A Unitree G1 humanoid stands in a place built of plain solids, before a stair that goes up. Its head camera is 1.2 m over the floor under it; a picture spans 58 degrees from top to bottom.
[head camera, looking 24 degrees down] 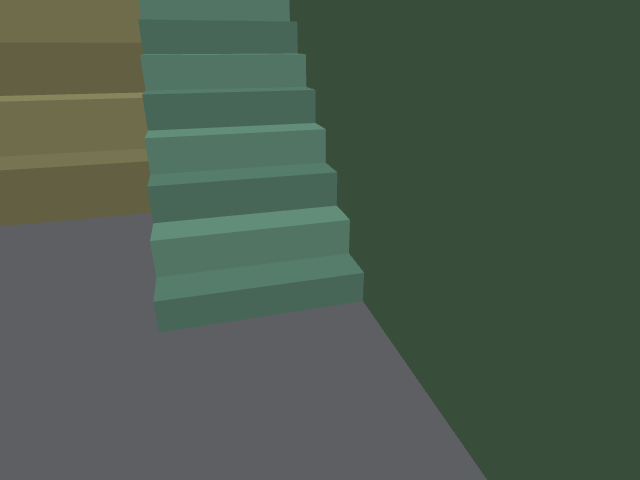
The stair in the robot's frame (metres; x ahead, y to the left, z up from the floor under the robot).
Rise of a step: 0.20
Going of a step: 0.23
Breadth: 1.00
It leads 16 degrees to the left of straight ahead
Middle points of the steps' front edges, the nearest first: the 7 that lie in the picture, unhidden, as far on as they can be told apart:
1.78 0.26 0.17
2.00 0.32 0.36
2.22 0.38 0.56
2.45 0.45 0.76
2.67 0.51 0.96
2.89 0.57 1.16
3.11 0.63 1.36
